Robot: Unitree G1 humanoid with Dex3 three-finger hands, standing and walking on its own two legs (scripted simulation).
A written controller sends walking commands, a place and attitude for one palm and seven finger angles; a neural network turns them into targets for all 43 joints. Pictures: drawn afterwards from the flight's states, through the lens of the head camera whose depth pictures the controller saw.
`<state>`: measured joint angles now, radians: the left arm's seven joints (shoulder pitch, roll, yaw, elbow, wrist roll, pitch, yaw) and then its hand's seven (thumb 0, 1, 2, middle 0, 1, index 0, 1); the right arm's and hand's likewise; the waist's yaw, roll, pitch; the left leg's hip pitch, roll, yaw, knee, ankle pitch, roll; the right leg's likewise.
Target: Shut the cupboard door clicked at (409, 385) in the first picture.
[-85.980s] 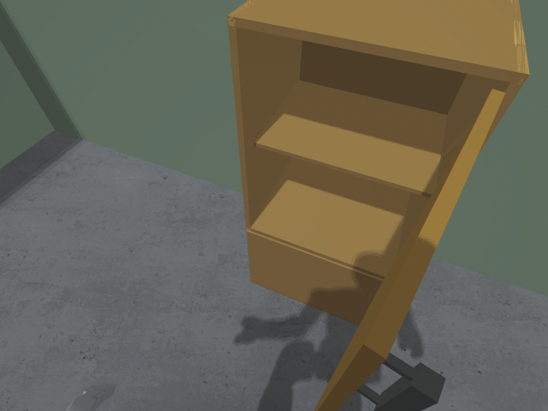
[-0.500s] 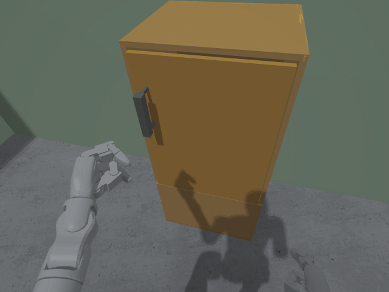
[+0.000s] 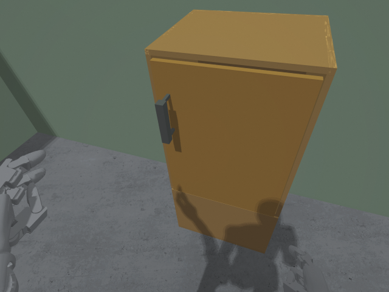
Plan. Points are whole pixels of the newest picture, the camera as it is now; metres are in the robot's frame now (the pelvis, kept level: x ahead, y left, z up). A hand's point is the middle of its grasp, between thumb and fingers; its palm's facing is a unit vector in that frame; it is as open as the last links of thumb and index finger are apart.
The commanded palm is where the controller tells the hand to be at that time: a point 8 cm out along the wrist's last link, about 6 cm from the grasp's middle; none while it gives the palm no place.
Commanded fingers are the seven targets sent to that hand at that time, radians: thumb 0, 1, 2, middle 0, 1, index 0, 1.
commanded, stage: draw the hand back to the body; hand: left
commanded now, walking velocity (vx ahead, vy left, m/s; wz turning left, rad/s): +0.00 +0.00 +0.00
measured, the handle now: (167, 118) +0.58 +0.16 +0.04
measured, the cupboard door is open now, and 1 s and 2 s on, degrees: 0 0 0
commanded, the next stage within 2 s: step back with the hand held close in 0.36 s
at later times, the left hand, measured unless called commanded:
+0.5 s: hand (58, 200) +0.20 +0.25 +0.16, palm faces +0.45 -0.79 -0.42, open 7.4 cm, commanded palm +0.15 +0.28 +0.17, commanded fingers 0.00 0.90 0.90 -0.20 -0.30 -0.20 -0.30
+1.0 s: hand (21, 222) +0.16 +0.29 +0.16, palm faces +0.38 -0.78 -0.49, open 7.4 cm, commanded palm +0.10 +0.32 +0.17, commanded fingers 0.00 0.90 0.90 -0.20 -0.30 -0.20 -0.30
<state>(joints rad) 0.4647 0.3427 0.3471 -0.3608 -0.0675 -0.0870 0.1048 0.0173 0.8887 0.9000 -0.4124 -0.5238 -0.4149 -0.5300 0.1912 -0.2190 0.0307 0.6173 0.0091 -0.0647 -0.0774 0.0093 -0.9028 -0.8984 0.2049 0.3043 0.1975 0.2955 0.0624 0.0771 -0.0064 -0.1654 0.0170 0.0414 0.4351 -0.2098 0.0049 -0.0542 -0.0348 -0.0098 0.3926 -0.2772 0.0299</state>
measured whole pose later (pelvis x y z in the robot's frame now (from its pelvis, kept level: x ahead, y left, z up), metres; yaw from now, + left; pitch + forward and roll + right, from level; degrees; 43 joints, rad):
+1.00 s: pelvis -0.05 +0.02 -0.01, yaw -2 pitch +0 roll -1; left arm 0.54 0.45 0.43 -0.47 -0.07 -0.15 0.14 0.01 0.89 0.90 -0.21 -0.30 -0.21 -0.30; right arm 0.18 -0.22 0.01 0.53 0.02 0.02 -0.10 0.01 -0.90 -0.90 0.20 0.30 0.20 0.30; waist -0.01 0.02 0.00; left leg -0.36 0.02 0.07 0.53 -0.18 0.04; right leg -0.26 -0.04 0.02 0.50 -0.24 0.06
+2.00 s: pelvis -0.25 +0.01 -0.01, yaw -3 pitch -1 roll +0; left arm 0.52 0.39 0.43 -0.36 -0.05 -0.19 0.18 0.01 0.89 0.90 -0.21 -0.30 -0.21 -0.30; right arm 0.30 -0.25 -0.01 0.68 0.01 -0.08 -0.09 0.01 -0.90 -0.90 0.20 0.30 0.20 0.30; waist -0.04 -0.01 -0.06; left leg -0.31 0.00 0.06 0.54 -0.23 0.03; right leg -0.23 0.01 0.02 0.57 -0.34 0.00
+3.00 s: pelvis -0.26 +0.02 -0.01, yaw -2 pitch +0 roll +0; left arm 0.30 0.19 -0.03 0.70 0.02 0.06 0.00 0.01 0.90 0.90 -0.20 -0.30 -0.20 -0.30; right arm 0.19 -0.26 0.02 0.84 -0.03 0.02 0.00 0.00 -0.91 -0.90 0.20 0.30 0.20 0.30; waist -0.03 0.00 0.04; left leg -0.35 -0.02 0.06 0.57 -0.22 0.04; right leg -0.25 0.00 -0.02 0.59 -0.34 -0.01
